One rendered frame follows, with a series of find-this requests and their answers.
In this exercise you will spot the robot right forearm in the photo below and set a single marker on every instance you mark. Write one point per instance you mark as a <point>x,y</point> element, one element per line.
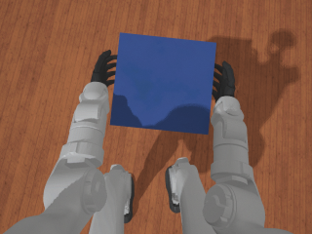
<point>230,146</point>

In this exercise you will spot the carton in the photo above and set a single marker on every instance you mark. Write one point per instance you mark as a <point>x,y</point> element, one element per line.
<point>163,83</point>

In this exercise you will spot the left robot shin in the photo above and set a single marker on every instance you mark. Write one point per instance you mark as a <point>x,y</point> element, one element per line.
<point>119,167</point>

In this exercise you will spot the robot right upper arm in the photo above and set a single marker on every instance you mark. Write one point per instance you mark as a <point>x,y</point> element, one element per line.
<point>233,210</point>

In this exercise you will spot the robot left forearm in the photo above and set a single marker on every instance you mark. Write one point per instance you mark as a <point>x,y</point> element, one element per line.
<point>87,131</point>

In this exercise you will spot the robot left upper arm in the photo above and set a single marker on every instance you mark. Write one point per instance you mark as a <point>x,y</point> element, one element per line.
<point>71,198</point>

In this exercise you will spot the left robot hand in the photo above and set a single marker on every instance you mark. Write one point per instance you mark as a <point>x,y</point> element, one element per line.
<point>100,73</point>

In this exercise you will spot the left robot foot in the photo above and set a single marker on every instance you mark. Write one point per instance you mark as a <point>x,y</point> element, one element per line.
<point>129,216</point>

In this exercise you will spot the right robot hand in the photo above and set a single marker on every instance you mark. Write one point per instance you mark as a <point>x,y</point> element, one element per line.
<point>226,85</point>

